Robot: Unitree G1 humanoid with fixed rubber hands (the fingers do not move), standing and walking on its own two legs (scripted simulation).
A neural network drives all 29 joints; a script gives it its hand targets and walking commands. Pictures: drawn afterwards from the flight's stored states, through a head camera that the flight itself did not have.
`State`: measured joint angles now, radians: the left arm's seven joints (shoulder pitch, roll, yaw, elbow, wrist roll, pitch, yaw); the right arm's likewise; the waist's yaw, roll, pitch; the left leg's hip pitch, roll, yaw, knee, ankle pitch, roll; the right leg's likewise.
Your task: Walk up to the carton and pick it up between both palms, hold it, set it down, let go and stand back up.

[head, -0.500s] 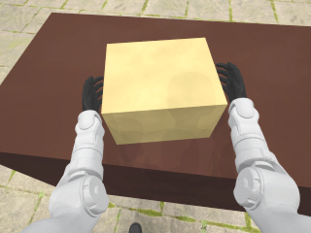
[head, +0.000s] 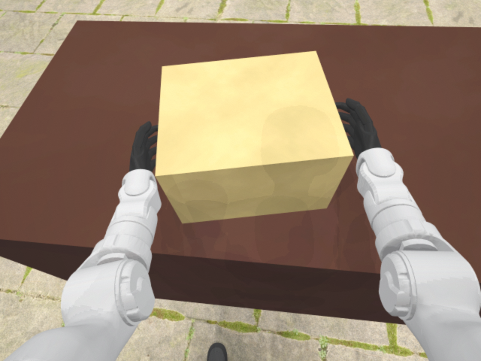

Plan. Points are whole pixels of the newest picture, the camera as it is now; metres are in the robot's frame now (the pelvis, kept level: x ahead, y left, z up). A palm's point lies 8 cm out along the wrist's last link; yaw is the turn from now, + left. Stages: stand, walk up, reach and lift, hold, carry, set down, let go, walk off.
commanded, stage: set down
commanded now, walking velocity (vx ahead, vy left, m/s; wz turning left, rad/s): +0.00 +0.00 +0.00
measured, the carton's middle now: (247, 139) +0.50 +0.03 +0.02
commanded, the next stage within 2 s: none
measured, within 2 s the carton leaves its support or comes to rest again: neither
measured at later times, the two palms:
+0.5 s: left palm (131, 198) +0.36 +0.23 +0.01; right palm (380, 173) +0.41 -0.19 +0.05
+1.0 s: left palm (111, 224) +0.31 +0.24 +0.02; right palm (404, 204) +0.34 -0.21 +0.07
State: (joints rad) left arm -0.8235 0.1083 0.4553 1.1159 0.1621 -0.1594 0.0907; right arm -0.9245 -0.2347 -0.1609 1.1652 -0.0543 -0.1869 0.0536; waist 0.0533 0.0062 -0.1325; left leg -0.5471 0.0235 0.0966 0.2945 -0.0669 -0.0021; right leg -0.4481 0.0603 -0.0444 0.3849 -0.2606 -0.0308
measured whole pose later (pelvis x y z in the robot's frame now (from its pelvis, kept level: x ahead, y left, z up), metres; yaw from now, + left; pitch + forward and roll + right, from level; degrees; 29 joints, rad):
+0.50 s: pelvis -0.02 +0.01 +0.00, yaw -1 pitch +21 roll +0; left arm -0.62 0.16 0.20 1.00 -0.01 -0.19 0.09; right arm -0.83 -0.36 0.17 1.23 0.32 -0.27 0.08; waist 0.05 0.00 -0.23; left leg -0.66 0.04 0.10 0.36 -0.07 0.00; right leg -0.54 0.07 -0.04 0.41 -0.24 -0.03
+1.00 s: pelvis -0.06 +0.02 -0.01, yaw -2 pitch +18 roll -1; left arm -0.53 0.17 0.12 0.79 -0.09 -0.03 0.16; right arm -0.69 -0.45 0.17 1.06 0.39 -0.12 0.19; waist 0.05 -0.06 -0.23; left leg -0.65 0.05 0.09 0.37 -0.02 0.00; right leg -0.55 0.08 -0.04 0.43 -0.19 -0.04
